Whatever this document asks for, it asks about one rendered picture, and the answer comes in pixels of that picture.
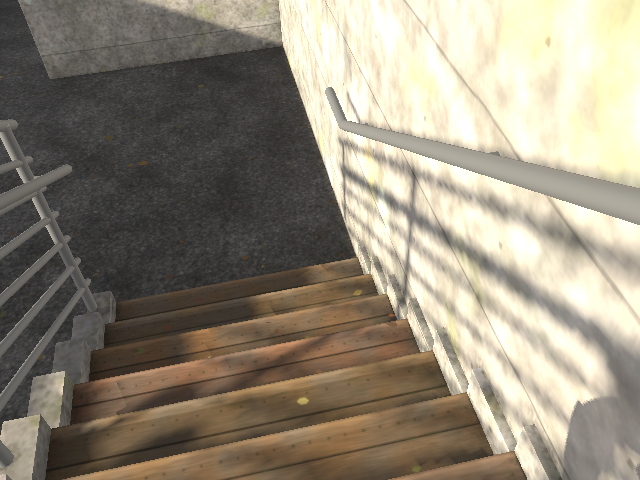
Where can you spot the stairs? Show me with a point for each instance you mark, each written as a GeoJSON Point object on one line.
{"type": "Point", "coordinates": [304, 374]}

